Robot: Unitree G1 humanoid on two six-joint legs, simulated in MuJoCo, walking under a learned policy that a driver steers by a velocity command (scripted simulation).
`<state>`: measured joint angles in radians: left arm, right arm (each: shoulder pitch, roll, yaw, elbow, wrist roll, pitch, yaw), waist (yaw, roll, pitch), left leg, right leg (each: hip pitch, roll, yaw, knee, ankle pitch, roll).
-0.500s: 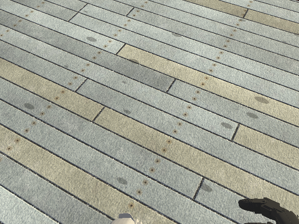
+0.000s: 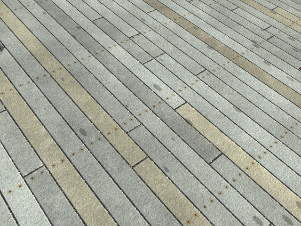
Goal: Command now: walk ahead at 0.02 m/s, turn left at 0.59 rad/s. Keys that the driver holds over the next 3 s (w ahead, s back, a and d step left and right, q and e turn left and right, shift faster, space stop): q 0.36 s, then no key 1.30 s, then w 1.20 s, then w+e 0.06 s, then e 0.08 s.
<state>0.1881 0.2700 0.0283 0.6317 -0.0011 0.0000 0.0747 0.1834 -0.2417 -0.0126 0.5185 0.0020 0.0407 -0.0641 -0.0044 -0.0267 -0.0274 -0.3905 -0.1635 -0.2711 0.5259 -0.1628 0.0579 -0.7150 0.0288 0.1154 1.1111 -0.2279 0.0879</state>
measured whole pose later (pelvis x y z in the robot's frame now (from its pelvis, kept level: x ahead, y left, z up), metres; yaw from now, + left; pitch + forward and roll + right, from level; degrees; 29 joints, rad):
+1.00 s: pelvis +0.06 -0.05 +0.00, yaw +18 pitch +0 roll +1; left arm 0.22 0.23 0.02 0.79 0.01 0.03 0.04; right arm 0.15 -0.18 0.01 0.67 -0.02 -0.02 0.02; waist 0.01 -0.01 0.00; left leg -0.26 -0.04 0.01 0.50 -0.24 0.02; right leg -0.24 -0.06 0.05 0.54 -0.29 0.05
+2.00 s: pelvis +0.13 -0.03 +0.00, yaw +18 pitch +1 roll +0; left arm 0.33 0.27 0.01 0.98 -0.04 -0.07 0.00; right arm 0.40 -0.21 -0.03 0.94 0.00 -0.12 0.01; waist -0.02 -0.03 -0.04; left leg -0.17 -0.03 0.04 0.48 -0.33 0.04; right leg -0.36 0.00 0.05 0.99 -0.41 -0.07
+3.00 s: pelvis +0.66 +0.15 -0.01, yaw +16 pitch +2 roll -1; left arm 0.36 0.27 0.03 0.97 -0.03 -0.07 0.00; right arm 0.08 -0.25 -0.04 0.75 -0.01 -0.11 0.02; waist 0.04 -0.01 0.04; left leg -0.42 0.02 0.07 0.53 -0.10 0.05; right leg -0.26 0.03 0.06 1.07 -0.49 -0.03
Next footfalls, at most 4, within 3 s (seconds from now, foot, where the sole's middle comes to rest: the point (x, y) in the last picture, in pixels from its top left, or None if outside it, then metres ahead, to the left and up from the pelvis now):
0.16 right None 0.12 -0.16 -0.77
0.62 left None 0.08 0.06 -0.77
0.96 right None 0.13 -0.19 -0.77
2.36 right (154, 218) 0.53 -0.04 -0.77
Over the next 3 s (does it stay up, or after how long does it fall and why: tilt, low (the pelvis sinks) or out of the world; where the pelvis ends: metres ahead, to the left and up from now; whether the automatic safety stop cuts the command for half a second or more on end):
stays up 0.66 0.15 -0.01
